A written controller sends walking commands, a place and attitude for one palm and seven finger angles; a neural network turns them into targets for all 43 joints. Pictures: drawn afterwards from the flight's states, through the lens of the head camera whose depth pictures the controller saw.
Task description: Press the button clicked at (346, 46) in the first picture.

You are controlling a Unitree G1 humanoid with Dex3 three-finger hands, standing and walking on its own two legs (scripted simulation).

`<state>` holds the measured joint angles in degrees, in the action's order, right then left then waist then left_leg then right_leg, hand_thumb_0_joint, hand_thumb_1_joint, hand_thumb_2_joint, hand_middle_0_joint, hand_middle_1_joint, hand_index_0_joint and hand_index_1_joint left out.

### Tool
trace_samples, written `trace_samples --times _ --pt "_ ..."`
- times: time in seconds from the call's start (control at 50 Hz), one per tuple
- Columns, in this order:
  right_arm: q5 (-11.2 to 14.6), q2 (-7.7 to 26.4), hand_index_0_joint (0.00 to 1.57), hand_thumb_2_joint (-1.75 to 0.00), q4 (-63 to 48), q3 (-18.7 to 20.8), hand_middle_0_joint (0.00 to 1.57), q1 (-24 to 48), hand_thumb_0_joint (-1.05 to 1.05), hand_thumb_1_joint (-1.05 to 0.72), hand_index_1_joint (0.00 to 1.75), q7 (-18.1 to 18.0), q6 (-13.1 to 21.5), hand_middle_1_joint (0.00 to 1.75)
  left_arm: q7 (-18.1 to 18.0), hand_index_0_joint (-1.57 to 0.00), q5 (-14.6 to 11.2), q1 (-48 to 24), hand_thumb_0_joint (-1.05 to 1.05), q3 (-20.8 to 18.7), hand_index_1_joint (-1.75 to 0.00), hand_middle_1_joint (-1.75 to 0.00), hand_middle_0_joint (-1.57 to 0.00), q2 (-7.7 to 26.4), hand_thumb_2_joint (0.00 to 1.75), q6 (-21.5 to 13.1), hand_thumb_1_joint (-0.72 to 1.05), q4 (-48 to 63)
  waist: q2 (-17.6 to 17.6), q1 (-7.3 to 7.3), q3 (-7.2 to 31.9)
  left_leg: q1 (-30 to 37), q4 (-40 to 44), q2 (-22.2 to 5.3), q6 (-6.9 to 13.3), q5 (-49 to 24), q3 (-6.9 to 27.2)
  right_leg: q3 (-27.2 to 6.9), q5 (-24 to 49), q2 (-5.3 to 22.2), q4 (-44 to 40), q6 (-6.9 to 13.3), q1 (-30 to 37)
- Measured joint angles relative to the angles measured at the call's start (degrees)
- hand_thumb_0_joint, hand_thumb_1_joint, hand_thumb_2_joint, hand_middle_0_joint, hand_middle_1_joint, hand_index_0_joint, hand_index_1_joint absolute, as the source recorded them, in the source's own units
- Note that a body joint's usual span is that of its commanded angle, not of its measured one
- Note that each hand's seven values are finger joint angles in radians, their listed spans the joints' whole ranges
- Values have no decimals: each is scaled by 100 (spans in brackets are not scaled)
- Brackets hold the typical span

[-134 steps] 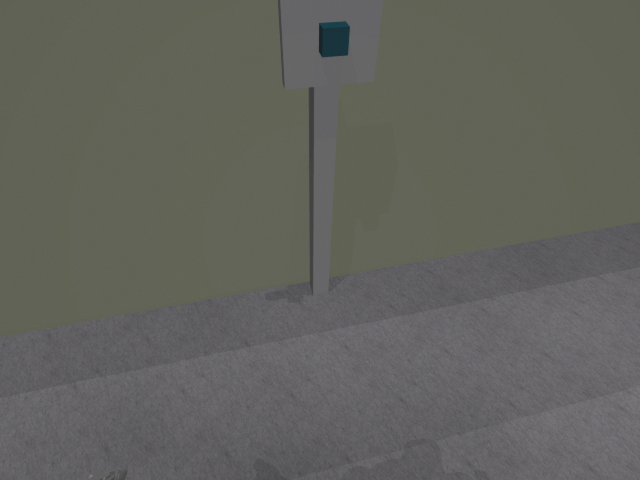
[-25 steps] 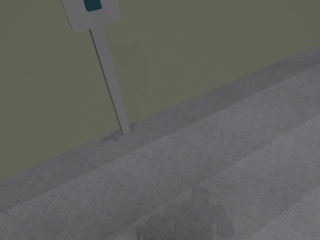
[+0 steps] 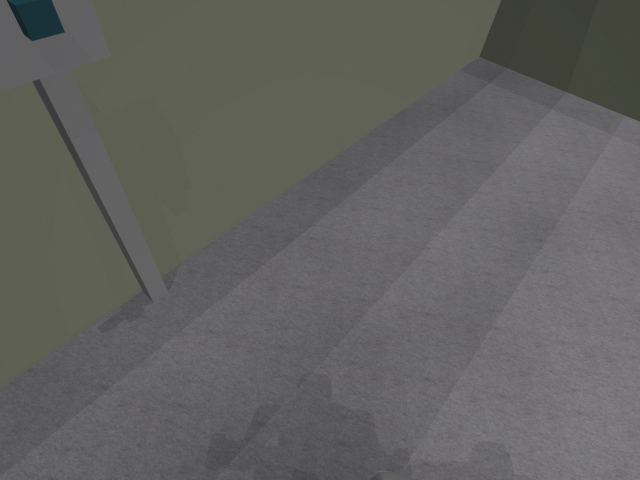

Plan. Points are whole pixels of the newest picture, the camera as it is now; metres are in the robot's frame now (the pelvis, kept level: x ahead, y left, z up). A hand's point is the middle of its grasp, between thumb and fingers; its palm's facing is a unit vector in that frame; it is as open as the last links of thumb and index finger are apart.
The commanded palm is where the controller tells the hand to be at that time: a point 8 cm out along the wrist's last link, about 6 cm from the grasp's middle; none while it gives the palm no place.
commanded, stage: walk to a spot facing it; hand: left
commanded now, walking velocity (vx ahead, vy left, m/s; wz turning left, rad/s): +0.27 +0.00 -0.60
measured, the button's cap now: (36, 15) +0.74 +0.53 +0.18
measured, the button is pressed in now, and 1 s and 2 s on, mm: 0 0 0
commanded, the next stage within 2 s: turn to face it in 1.28 s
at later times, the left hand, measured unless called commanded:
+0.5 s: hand (202, 473) +0.16 +0.17 -0.19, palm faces -0.23 -0.96 -0.16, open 7.3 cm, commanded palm none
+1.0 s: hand (304, 292) +0.47 +0.05 -0.17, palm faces -0.59 -0.80 -0.12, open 7.4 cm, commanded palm none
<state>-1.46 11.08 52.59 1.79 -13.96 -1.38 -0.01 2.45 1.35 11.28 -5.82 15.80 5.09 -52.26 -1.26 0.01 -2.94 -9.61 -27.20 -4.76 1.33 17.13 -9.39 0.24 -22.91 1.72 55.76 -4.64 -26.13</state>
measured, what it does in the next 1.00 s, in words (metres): walks ahead, turning right: right foot, then left foot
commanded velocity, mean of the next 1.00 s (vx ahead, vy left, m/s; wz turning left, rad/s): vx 0.31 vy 0.00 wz -0.58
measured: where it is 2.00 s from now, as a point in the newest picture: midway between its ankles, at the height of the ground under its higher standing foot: (376, 397)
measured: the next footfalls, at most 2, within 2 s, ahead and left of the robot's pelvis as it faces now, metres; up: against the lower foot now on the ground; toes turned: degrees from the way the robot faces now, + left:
right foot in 0.16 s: +0.02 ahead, -0.15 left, +0.00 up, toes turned -12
left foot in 0.52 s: +0.27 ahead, +0.06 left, +0.00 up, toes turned -11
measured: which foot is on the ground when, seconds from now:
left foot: down 0.00-0.16, up 0.18-0.50, down 0.52-1.00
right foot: up 0.00-0.14, down 0.16-0.52, up 0.54-1.00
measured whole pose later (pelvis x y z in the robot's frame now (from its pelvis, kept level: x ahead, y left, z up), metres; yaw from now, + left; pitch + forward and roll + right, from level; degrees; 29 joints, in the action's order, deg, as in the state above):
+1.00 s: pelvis +0.28 -0.03 +0.00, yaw -36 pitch -1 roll -1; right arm -1.6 6.7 62.5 2.0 -27.1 -1.3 4.0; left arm 3.0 2.2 7.5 -5.7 10.6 2.9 -55.3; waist -1.7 -3.1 -3.5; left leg 2.1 -20.1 -5.0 0.5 20.6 -24.4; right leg 5.7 -7.6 5.7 52.7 -1.3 -35.8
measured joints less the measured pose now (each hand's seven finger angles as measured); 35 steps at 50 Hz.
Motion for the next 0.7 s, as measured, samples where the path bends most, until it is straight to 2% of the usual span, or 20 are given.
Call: trace_samples --times 0.12,0.16,0.2,0.22,0.26,0.34,0.46,0.52,0.54,0.58,0.62,0.64,0.7 --pt "-38 169 20 -90 219 75 20 -276 0 -91 30 74 -22 29 83 -20 2 -226 0 110 -30 -30 -19 -209 90 -68 91 16 237 -194 -29 -64 -472 -368 -188 352 -482 382 -177 -12 -1541 217 797" --pt "-9 260 20 -90 268 102 20 -478 0 -91 30 102 -42 29 93 -20 13 -255 0 163 -30 -30 -20 -232 90 -207 91 95 289 -229 54 -288 -1046 -520 -277 655 -542 455 165 -63 -2350 429 1194" --pt "-2 383 20 -90 402 126 20 -524 0 -91 30 127 -189 29 19 -20 -32 -292 0 212 -30 -30 -20 -330 90 -373 91 106 439 -224 40 -775 -2223 -533 -363 1240 -48 451 407 -194 -2167 532 1125" --pt "-4 423 20 -90 469 140 20 -519 0 -91 30 144 -257 29 -15 -20 -48 -242 0 235 -30 -30 -20 -375 90 -433 91 116 466 -203 59 -1016 -2738 -465 -383 1256 181 416 375 -236 -2158 551 1165" --pt "-28 462 20 -90 527 169 20 -465 1 -91 30 190 -299 29 -74 -20 -49 -59 0 259 -30 -30 -20 -435 90 -509 91 100 436 -153 116 -1408 -3305 -359 -429 963 413 271 381 -286 -2371 563 1338" --pt "-41 429 20 -90 348 208 20 -251 1 -91 30 249 -176 29 -104 -20 -22 319 0 295 -30 -30 -20 -464 90 -590 91 -111 293 -152 169 -1899 -3090 -326 -556 299 499 -27 565 -302 -2938 512 1724" --pt "5 269 20 -90 18 186 20 130 1 -91 29 309 9 29 -92 -21 17 724 0 276 -30 -30 -20 -423 90 -590 90 -438 103 8 129 -1922 -1785 -210 -546 -88 526 -426 411 -283 -3152 361 2089" --pt "24 198 20 -90 -110 127 20 233 1 -91 30 284 173 29 -102 -21 10 897 0 201 -30 -30 -20 -362 90 -543 90 -537 -2 104 112 -1429 -840 -69 -479 -260 436 -640 12 -255 -2750 254 2116" --pt "2 160 20 -90 -138 106 20 282 0 -91 30 254 257 29 -102 -21 -9 918 0 160 -30 -30 -20 -329 90 -506 90 -577 -66 108 80 -1396 -886 -50 -328 -511 353 -686 -193 -236 -2226 339 1940" --pt "-39 59 20 -90 -155 30 20 321 0 -91 30 198 353 29 -97 -20 -21 880 0 94 -30 -30 -20 -268 90 -399 91 -679 -139 112 32 -1318 -1209 -110 -25 -283 129 -617 -506 -299 -592 473 1312" --pt "-39 -64 20 -90 -98 -18 20 223 0 -91 30 147 375 29 -49 -20 7 790 0 37 -30 -30 -20 -212 90 -340 91 -738 -152 77 56 -1026 -1047 -150 100 -106 -48 -315 -201 -276 706 538 688" --pt "-33 -126 20 -90 -38 -34 20 143 0 -91 30 121 383 29 -15 -20 25 726 1 13 -30 -30 -20 -185 90 -332 91 -725 -159 74 70 -847 -848 -149 120 -131 -131 -156 57 -218 1081 535 424" --pt "-1 -267 20 -90 199 -31 20 -139 0 -92 30 40 398 29 26 -20 49 553 1 -46 -30 -30 -20 -174 90 -331 91 -562 -146 110 138 -353 -221 -120 106 -251 -398 102 761 -52 1540 452 -236"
